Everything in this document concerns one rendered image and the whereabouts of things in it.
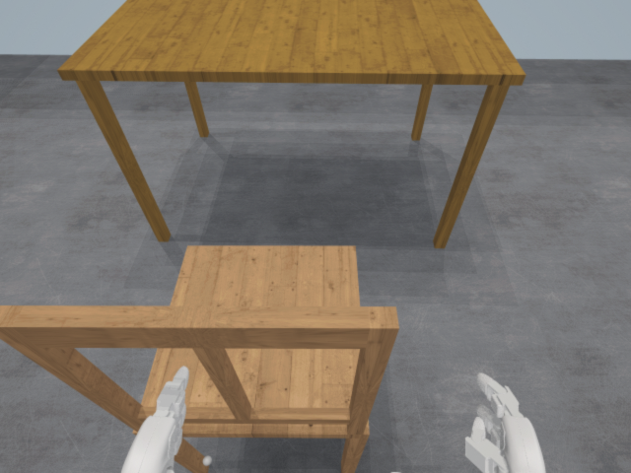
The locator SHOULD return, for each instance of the chair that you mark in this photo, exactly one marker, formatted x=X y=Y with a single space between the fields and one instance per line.
x=273 y=336

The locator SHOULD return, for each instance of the left robot hand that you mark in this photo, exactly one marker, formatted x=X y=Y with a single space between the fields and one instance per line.
x=159 y=438

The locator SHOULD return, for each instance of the right robot hand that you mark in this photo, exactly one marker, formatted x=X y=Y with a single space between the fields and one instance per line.
x=514 y=447

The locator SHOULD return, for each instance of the table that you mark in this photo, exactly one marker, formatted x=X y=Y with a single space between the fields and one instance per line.
x=418 y=42

